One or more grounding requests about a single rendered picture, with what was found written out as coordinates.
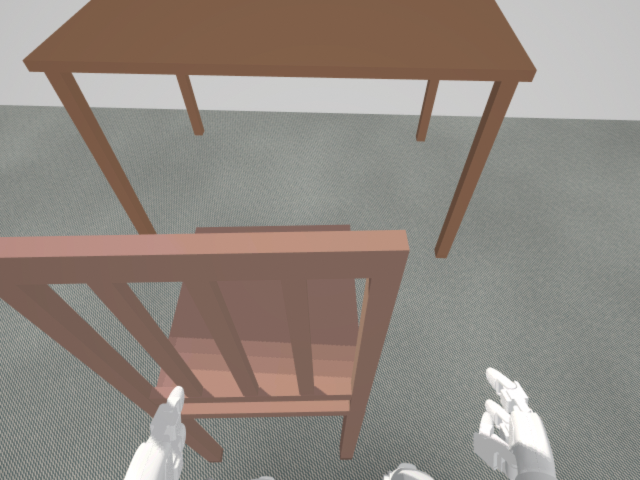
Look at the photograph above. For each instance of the table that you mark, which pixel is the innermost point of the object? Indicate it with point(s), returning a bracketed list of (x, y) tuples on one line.
[(464, 40)]

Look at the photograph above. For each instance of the robot left hand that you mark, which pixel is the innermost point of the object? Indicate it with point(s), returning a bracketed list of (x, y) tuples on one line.
[(161, 457)]

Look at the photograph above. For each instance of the robot right hand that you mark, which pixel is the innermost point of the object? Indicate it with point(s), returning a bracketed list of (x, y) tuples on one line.
[(522, 432)]

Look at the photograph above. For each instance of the chair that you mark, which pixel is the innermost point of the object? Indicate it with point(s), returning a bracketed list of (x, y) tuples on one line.
[(266, 322)]

